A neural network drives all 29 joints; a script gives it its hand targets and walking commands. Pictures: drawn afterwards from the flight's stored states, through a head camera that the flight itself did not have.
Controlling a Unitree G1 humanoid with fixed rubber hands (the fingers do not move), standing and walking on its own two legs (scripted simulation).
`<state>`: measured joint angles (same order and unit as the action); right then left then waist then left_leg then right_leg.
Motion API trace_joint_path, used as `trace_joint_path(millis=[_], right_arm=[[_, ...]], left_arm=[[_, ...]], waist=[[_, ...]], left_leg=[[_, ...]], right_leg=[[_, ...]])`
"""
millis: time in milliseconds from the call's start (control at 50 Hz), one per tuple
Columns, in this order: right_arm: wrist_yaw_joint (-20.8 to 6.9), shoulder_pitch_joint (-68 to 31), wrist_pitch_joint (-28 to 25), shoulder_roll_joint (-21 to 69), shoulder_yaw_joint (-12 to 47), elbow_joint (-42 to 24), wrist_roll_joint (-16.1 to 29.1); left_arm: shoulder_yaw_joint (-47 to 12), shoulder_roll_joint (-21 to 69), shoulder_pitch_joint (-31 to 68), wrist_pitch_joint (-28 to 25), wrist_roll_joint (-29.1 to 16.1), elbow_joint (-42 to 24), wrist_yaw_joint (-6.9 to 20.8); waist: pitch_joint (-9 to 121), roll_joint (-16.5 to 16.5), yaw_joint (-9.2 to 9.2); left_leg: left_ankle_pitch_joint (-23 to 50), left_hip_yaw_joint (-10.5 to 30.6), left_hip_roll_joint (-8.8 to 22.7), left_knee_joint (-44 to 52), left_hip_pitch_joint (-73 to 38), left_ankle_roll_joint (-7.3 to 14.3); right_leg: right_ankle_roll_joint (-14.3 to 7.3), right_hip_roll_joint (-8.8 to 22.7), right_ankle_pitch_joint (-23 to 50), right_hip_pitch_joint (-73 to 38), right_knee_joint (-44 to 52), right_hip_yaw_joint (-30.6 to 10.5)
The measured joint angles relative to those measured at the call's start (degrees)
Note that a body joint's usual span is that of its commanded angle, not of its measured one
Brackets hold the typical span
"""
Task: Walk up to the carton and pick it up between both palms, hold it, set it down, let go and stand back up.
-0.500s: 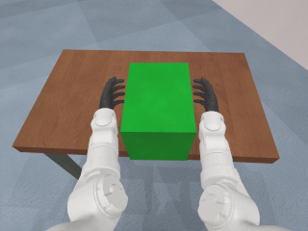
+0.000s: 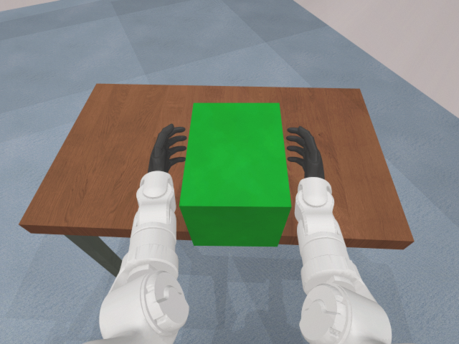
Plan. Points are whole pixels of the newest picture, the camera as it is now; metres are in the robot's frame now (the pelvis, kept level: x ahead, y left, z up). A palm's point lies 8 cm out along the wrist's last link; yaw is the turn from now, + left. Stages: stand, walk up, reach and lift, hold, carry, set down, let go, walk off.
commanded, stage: reach and lift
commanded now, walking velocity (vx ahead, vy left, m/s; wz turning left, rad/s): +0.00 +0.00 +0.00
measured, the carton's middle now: (235, 175) +0.45 +0.02 -0.01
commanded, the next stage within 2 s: none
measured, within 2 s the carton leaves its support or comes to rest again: leaves its support in 0.28 s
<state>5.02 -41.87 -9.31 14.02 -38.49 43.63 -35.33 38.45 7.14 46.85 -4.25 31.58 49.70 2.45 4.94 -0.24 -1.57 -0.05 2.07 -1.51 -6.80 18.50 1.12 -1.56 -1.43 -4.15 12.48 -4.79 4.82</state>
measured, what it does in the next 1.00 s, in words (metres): stands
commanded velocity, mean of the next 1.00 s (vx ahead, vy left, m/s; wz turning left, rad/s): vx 0.00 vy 0.00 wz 0.00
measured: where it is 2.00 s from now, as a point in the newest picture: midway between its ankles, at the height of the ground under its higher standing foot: outside the picture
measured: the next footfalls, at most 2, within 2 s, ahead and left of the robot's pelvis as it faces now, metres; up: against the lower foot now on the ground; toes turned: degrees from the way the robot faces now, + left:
none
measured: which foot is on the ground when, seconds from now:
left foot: down 0.00-1.00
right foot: down 0.00-1.00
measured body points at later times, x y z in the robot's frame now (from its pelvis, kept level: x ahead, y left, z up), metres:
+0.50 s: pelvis -0.03 +0.00 +0.00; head -0.03 +0.01 +0.45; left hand +0.38 +0.15 +0.09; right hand +0.37 -0.12 +0.10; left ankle +0.02 +0.10 -0.75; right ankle -0.04 -0.10 -0.75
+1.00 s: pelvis -0.04 +0.00 +0.00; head -0.04 +0.03 +0.45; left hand +0.38 +0.15 +0.12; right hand +0.36 -0.12 +0.11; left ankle +0.02 +0.10 -0.75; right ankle -0.04 -0.10 -0.75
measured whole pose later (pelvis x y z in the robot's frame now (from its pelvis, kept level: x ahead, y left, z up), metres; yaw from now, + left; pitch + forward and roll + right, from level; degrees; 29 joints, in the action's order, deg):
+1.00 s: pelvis -0.04 +0.00 +0.00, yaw +1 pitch +3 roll -1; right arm 9.2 -40.0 0.2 8.8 -22.6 47.2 -15.2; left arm 21.4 2.3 42.2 10.5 18.5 43.1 -2.3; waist 5.0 -2.2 1.7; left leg -1.5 2.4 -1.0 -13.2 14.4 0.9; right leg -1.9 -1.8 -5.3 7.4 -9.8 5.4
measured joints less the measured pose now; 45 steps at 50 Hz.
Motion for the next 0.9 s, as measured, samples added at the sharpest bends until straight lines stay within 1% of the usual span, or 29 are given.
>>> trace_joint_path(millis=[80,180,240,340,480,560,640,700,760,840,900], right_arm=[[0.54,0.17,-0.08,-0.52,0.84,1.04,0.80],[1.45,2.02,-0.73,-1.19,3.58,2.35,3.93],[2.27,3.40,-1.34,-1.83,5.42,3.59,6.04],[2.49,3.75,-1.24,-2.67,6.46,5.84,7.84],[2.44,2.11,1.49,-3.11,7.45,6.32,9.35],[2.61,0.36,3.77,-3.12,7.60,6.41,10.14],[2.67,-1.96,6.01,-3.44,7.46,7.30,10.53],[2.64,-1.83,7.50,-3.16,8.10,6.31,11.23],[2.84,-1.35,8.00,-2.59,8.38,5.34,11.74],[3.45,-0.22,8.85,-2.66,10.57,4.82,13.79],[3.70,-0.13,9.39,-3.38,11.64,5.77,15.11]], left_arm=[[-0.79,-0.42,-0.17,0.06,-0.83,0.71,-0.48],[-2.96,-0.83,-1.93,0.24,-2.48,0.54,-0.80],[-4.43,-1.11,-3.21,-0.11,-3.76,1.30,-1.46],[-6.08,-1.45,-4.39,0.82,-5.16,1.96,-2.59],[-8.30,-2.74,-4.10,2.99,-7.79,2.41,-3.75],[-7.78,-3.58,-2.75,4.51,-8.66,3.11,-3.49],[-6.86,-4.49,-0.64,7.09,-7.79,3.21,-2.77],[-7.31,-4.67,-0.70,8.98,-8.01,1.76,-2.14],[-8.17,-4.84,-1.42,9.70,-8.94,0.62,-1.88],[-10.50,-5.29,-2.94,10.95,-9.96,-0.85,-2.10],[-11.94,-5.27,-3.34,12.70,-10.48,-2.14,-2.64]], waist=[[-0.01,-0.16,0.17],[1.04,-0.48,0.69],[2.15,-0.76,0.89],[2.86,-1.10,1.37],[3.01,-0.96,1.69],[2.24,-0.99,1.62],[0.07,-1.18,1.51],[-0.46,-1.38,1.37],[-0.56,-1.48,1.67],[-0.21,-1.67,2.47],[-0.59,-1.95,2.77]], left_leg=[[0.36,0.01,0.02,0.29,-0.26,-0.01],[0.49,-0.03,0.22,0.13,-0.21,-0.03],[0.34,-0.05,0.32,-0.36,-0.06,-0.06],[0.49,-0.02,0.30,-0.96,-0.52,-0.16],[0.70,0.11,0.58,-1.95,-1.94,-0.34],[0.45,0.08,0.77,-2.89,-3.38,-0.36],[0.27,0.21,0.83,-3.64,-5.20,-0.47],[0.10,0.36,0.88,-4.14,-5.55,-0.51],[-0.07,0.71,0.82,-4.59,-5.52,-0.49],[-0.47,0.95,0.66,-5.22,-5.28,-0.42],[-0.86,0.72,0.55,-5.65,-5.30,-0.32]], right_leg=[[-0.02,-0.02,0.21,-0.20,0.11,0.00],[0.13,-0.21,0.64,-0.24,0.17,-0.25],[0.19,-0.33,0.83,-0.29,0.12,-0.57],[-0.15,-0.33,0.68,-0.81,-0.45,-0.63],[-0.37,-0.57,0.65,-2.06,-1.85,-0.41],[-0.47,-0.72,0.23,-3.35,-3.10,-0.36],[-0.56,-0.73,-0.36,-4.96,-4.44,-0.10],[-0.62,-0.78,-0.49,-5.50,-4.68,0.15],[-0.67,-0.76,-0.48,-5.91,-4.51,0.61],[-0.59,-0.62,-0.69,-6.08,-4.53,0.97],[-0.47,-0.45,-1.11,-5.94,-5.16,0.85]])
